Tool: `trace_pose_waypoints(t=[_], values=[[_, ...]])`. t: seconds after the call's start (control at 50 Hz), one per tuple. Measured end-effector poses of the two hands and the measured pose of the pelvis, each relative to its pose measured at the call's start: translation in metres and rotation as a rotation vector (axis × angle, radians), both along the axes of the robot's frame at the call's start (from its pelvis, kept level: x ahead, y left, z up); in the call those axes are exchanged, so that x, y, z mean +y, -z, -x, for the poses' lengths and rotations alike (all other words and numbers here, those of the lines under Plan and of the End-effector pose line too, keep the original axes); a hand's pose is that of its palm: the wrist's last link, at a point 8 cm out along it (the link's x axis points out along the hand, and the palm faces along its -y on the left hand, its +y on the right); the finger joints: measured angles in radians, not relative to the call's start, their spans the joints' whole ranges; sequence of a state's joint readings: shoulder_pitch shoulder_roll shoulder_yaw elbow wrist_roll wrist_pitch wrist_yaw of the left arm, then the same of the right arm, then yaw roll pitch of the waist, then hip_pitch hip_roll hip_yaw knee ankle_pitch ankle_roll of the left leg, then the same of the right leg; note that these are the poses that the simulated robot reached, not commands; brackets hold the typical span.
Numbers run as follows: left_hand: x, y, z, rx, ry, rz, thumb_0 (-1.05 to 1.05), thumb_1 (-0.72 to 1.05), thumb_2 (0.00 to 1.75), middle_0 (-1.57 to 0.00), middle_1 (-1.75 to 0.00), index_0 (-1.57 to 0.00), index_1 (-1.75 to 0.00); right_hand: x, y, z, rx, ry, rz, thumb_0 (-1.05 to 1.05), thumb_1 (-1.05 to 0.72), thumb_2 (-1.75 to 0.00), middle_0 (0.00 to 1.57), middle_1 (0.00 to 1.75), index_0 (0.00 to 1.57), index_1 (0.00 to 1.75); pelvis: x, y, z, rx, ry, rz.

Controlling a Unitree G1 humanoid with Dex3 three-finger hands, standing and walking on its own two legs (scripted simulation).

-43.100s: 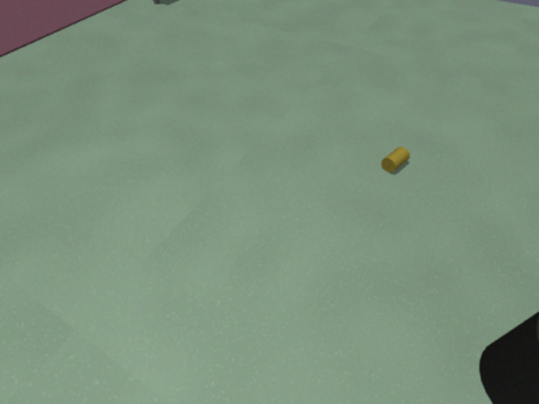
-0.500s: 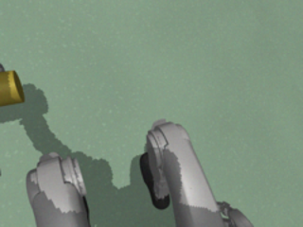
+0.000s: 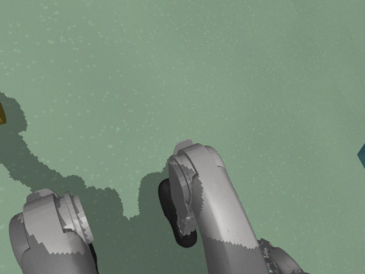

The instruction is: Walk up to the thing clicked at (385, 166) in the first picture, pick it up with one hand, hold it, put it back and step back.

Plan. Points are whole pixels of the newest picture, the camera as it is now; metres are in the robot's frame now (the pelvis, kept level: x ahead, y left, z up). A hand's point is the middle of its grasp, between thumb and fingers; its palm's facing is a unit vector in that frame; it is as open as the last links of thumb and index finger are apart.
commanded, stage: rest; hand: left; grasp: from above
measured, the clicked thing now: out of the picture +0.49 +0.30 -0.25
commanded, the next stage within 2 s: open in 0.92 s
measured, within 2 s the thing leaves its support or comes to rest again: rests again in 1.06 s
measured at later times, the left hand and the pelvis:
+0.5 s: hand out of the picture +0.48 +0.30 -0.23, palm faces -0.46 -0.11 -0.88, open 10.9 cm; pelvis +0.00 +0.00 +0.00, yaw -2 degrees
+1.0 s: hand out of the picture +0.48 +0.30 -0.25, palm faces -0.46 -0.11 -0.88, open 10.9 cm; pelvis +0.00 +0.00 -0.01, yaw -3 degrees
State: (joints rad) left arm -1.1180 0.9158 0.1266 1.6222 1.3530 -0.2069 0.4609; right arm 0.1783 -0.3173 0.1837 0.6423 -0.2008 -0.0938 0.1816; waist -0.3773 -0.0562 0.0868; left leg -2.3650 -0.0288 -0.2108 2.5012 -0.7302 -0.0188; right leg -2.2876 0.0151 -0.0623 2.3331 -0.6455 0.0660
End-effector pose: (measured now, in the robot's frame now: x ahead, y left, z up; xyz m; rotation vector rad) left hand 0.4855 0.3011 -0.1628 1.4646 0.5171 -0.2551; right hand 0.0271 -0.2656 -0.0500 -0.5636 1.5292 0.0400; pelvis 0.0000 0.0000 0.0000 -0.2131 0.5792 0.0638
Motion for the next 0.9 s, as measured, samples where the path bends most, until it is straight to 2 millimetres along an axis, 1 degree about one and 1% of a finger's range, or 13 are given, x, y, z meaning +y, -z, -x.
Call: trace_pose_waypoints(t=[0.2, 0.5, 0.74, 0.9], values=[[0.004, 0.009, 0.003, -0.01, -0.006, -0.001, 0.0, -0.08, 0.43, -0.67, -0.48, -0.68, -0.45, -0.001, -0.004, 0.0, -0.002, -0.031, 0.01, 0.0, -0.9, -0.89, 0.2, 0.3, 0.2, 0.3, 0.002, 0.004, 0.002, -0.018, 0.006, 0.014], [0.003, 0.014, 0.003, -0.007, -0.012, 0.001, 0.0, -0.08, 0.42, -0.67, -0.47, -0.69, -0.44, 0.008, -0.006, 0.003, -0.006, -0.046, -0.015, 0.0, -0.9, -0.89, 0.2, 0.3, 0.2, 0.3, 0.004, 0.005, 0.002, -0.03, 0.011, 0.024], [0.0, 0.024, 0.002, -0.002, -0.008, 0.002, 0.0, -0.08, 0.42, -0.68, -0.46, -0.69, -0.44, 0.01, -0.006, 0.011, 0.016, -0.058, -0.027, 0.0, -0.91, -0.9, 0.2, 0.3, 0.2, 0.3, 0.004, 0.007, 0.004, -0.048, 0.021, 0.027], [0.0, 0.026, -0.001, -0.007, -0.017, 0.001, 0.0, -0.09, 0.42, -0.69, -0.47, -0.7, -0.44, 0.01, -0.008, 0.014, 0.022, -0.07, -0.027, 0.0, -0.91, -0.9, 0.2, 0.3, 0.2, 0.3, 0.004, 0.009, 0.004, -0.056, 0.025, 0.034]])
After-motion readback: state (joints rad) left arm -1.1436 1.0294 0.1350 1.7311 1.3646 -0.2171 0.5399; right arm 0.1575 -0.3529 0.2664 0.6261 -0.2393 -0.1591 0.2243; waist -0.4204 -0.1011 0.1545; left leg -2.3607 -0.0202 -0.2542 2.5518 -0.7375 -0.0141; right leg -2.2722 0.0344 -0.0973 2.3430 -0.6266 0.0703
